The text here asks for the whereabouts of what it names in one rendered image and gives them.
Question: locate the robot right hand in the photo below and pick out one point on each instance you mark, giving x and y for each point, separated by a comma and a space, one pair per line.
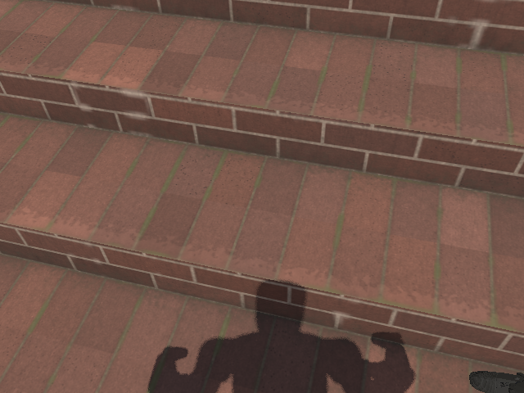
493, 382

